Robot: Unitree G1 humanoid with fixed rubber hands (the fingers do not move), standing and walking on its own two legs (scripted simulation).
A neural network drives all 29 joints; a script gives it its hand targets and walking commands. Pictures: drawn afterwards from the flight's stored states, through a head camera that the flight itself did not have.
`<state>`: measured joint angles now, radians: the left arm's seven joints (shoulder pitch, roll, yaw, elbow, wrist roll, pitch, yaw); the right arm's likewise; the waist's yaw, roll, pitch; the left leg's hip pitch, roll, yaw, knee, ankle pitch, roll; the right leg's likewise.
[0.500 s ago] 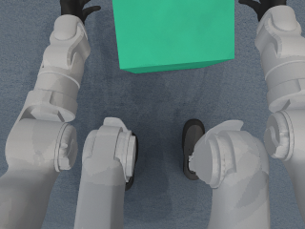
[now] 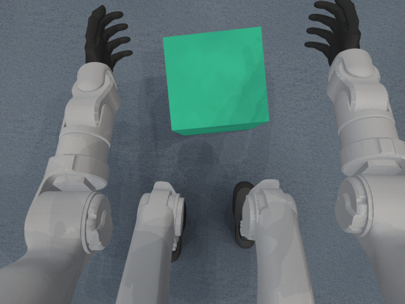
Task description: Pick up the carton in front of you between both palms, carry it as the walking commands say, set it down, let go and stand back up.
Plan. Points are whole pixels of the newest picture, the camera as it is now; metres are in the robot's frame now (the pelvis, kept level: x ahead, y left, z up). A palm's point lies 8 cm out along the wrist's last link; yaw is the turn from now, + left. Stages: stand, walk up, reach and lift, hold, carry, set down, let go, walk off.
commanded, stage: set down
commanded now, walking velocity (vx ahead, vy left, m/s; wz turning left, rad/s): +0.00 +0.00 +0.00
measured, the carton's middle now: (214, 92) +0.52 -0.02 -0.36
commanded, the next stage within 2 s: let go in 0.44 s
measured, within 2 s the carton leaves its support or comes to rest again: neither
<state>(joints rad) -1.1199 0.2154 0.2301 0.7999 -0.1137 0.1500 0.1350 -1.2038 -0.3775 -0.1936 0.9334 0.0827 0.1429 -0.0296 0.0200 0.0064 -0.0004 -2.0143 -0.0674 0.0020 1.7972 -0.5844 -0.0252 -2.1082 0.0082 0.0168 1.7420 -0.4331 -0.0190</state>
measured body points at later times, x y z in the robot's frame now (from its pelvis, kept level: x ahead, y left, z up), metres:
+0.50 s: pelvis +0.03 -0.01 +0.14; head +0.32 -0.03 +0.48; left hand +0.53 +0.18 +0.04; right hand +0.54 -0.23 +0.03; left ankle +0.08 +0.12 -0.45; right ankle +0.12 -0.11 -0.45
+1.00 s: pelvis +0.10 +0.00 +0.25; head +0.27 -0.02 +0.66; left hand +0.40 +0.21 +0.15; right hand +0.39 -0.24 +0.14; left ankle +0.08 +0.12 -0.45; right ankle +0.12 -0.11 -0.45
